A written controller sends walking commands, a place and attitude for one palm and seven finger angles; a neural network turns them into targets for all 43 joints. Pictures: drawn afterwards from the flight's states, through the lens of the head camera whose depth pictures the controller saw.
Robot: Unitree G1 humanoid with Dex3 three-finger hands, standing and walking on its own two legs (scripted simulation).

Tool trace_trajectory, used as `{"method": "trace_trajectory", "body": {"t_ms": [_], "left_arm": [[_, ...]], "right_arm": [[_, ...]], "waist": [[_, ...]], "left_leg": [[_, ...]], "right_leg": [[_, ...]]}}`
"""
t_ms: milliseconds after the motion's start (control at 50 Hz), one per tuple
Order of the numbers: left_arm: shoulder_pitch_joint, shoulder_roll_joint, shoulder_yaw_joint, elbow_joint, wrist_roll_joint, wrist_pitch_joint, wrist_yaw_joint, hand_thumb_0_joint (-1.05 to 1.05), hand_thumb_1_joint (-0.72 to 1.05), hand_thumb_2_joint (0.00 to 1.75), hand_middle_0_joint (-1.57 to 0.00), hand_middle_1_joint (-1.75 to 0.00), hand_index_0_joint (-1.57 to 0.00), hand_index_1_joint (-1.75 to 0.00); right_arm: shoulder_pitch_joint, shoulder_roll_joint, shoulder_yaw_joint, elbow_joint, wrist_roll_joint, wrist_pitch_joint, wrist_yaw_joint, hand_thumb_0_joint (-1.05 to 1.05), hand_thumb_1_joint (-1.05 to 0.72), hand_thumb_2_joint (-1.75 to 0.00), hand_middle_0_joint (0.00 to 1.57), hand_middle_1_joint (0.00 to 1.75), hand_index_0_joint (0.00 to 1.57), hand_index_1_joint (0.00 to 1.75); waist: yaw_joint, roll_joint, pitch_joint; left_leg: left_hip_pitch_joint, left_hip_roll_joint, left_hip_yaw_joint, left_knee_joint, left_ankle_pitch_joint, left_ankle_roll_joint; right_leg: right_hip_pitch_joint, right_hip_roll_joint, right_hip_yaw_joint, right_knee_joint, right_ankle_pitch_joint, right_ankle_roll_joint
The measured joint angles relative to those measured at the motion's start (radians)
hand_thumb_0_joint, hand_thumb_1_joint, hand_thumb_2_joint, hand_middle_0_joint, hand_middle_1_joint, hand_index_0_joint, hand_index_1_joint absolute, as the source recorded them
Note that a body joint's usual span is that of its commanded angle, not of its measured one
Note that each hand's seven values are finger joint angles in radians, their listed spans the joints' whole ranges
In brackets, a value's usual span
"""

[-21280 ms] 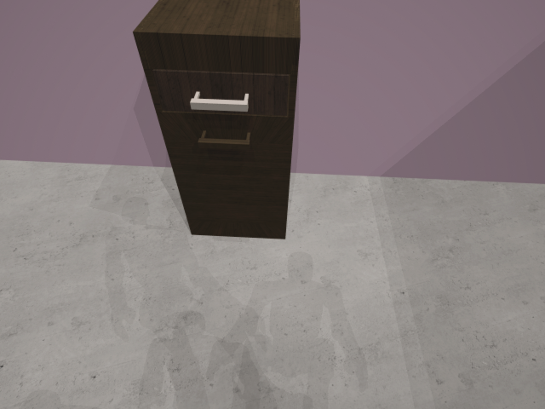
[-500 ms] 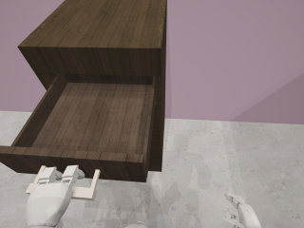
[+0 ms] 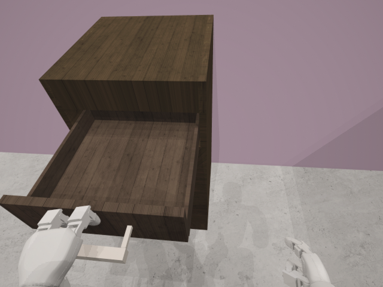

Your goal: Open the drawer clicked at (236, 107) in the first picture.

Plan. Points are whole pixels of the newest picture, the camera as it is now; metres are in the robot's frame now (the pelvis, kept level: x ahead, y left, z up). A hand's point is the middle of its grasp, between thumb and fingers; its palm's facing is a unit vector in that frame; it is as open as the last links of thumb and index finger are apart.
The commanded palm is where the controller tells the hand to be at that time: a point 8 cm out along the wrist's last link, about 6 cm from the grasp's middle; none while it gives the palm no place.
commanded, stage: lift the hand off the handle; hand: left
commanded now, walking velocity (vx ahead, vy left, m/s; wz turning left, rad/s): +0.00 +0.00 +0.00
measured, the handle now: (91, 240) +0.21 +0.25 +0.00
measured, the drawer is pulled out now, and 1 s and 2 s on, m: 0.30 0.30 0.30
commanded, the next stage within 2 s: draw the hand back to the body in 0.84 s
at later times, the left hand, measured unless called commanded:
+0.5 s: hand (50, 244) +0.16 +0.25 +0.11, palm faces +0.06 -0.13 -0.99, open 13.8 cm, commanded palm +0.13 +0.25 +0.17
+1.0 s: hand (41, 238) +0.16 +0.25 +0.14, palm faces +0.04 -0.16 -0.99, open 13.9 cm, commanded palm +0.13 +0.25 +0.20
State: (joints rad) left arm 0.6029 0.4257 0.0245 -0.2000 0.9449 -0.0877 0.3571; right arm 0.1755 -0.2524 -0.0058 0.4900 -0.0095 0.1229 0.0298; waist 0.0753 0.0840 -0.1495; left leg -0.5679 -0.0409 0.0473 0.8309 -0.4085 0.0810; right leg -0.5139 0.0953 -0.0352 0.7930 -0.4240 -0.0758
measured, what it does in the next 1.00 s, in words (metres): stands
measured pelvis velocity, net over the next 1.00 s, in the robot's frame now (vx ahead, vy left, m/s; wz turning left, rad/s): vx -0.01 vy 0.03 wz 0.00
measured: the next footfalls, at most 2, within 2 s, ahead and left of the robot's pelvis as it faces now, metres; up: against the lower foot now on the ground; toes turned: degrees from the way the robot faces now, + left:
none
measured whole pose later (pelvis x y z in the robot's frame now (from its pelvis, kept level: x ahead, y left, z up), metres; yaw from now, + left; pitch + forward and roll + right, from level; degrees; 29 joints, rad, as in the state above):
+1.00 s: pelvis -0.01 +0.03 +0.03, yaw +0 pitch +1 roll -2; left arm 0.59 0.49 0.02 -0.56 0.84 0.05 0.06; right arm 0.17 -0.26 0.04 0.44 0.03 0.14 0.04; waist 0.12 0.13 -0.06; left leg -0.31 -0.07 0.06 0.58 -0.29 0.11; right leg -0.25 0.07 -0.01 0.53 -0.29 -0.03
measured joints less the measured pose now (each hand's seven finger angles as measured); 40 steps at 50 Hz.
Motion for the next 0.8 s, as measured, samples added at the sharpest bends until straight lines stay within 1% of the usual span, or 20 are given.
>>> {"method": "trace_trajectory", "body": {"t_ms": [120,200,280,340,420,540,680,740,800], "left_arm": [[0.025,0.024,0.013,-0.061,-0.003,-0.005,-0.025,0.0,-0.49,0.3,-0.32,-1.2,-0.33,-1.2],[0.035,0.038,0.038,-0.097,-0.027,0.008,-0.044,0.0,-0.49,0.3,-0.32,-1.2,-0.32,-1.2],[0.035,0.031,0.037,-0.131,-0.059,0.026,-0.077,0.0,-0.49,0.3,-0.31,-1.2,-0.32,-1.2],[0.023,0.034,0.025,-0.151,-0.066,0.033,-0.106,0.0,-0.49,0.3,-0.31,-1.2,-0.32,-1.2],[0.029,0.052,0.021,-0.194,-0.065,0.042,-0.135,0.0,-0.49,0.3,-0.32,-1.2,-0.32,-1.2],[0.045,0.071,0.036,-0.268,-0.093,0.065,-0.164,0.0,-0.49,0.3,-0.32,-1.2,-0.32,-1.2],[0.005,0.076,0.035,-0.31,-0.116,0.101,-0.215,0.0,-0.49,0.3,-0.32,-1.2,-0.32,-1.2],[-0.014,0.081,0.028,-0.329,-0.122,0.111,-0.239,0.0,-0.49,0.3,-0.32,-1.2,-0.32,-1.2],[-0.023,0.093,0.029,-0.352,-0.118,0.119,-0.26,0.0,-0.49,0.3,-0.32,-1.2,-0.32,-1.2]], "right_arm": [[-0.004,0.001,0.004,-0.014,0.002,0.004,0.003,0.01,-0.9,-0.9,0.19,0.3,0.2,0.3],[-0.003,0.003,0.007,-0.017,0.008,0.007,0.003,0.01,-0.9,-0.9,0.19,0.3,0.2,0.3],[-0.001,0.001,0.01,-0.015,0.015,0.004,0.0,0.02,-0.9,-0.9,0.2,0.3,0.2,0.3],[0.002,0.001,0.016,-0.013,0.017,0.005,-0.005,0.02,-0.9,-0.9,0.2,0.3,0.2,0.3],[0.008,0.001,0.024,-0.019,0.02,0.01,-0.005,0.02,-0.9,-0.9,0.2,0.3,0.2,0.3],[0.008,-0.007,0.025,-0.03,0.03,0.015,-0.004,0.02,-0.9,-0.9,0.2,0.3,0.2,0.3],[0.004,-0.015,0.028,-0.03,0.038,0.015,-0.006,0.02,-0.9,-0.9,0.19,0.3,0.2,0.3],[0.003,-0.014,0.034,-0.027,0.04,0.017,-0.008,0.02,-0.9,-0.9,0.19,0.3,0.2,0.3],[0.002,-0.011,0.041,-0.029,0.039,0.018,-0.006,0.02,-0.9,-0.9,0.19,0.3,0.2,0.3]], "waist": [[0.013,0.002,0.012],[0.019,0.008,0.018],[0.021,0.021,0.024],[0.025,0.022,0.029],[0.029,0.021,0.031],[0.028,0.033,0.045],[0.035,0.042,0.065],[0.037,0.044,0.071],[0.038,0.045,0.074]], "left_leg": [[0.035,-0.001,0.003,-0.028,0.01,0.002],[0.058,-0.002,0.001,-0.047,0.018,0.003],[0.085,-0.006,-0.003,-0.071,0.029,0.007],[0.106,-0.008,-0.003,-0.093,0.039,0.009],[0.133,-0.007,0.003,-0.121,0.05,0.01],[0.173,-0.009,0.006,-0.156,0.066,0.016],[0.213,-0.019,0.001,-0.195,0.088,0.023],[0.234,-0.023,-0.001,-0.215,0.098,0.026],[0.252,-0.025,0.001,-0.231,0.105,0.027]], "right_leg": [[0.034,-0.001,0.005,-0.028,0.012,0.003],[0.06,-0.001,0.006,-0.051,0.021,0.005],[0.09,-0.004,0.004,-0.081,0.033,0.011],[0.111,-0.006,0.007,-0.103,0.043,0.014],[0.137,-0.005,0.015,-0.133,0.058,0.017],[0.18,-0.007,0.021,-0.174,0.078,0.024],[0.222,-0.016,0.018,-0.213,0.098,0.033],[0.244,-0.019,0.018,-0.233,0.107,0.037],[0.261,-0.021,0.021,-0.249,0.115,0.039]]}}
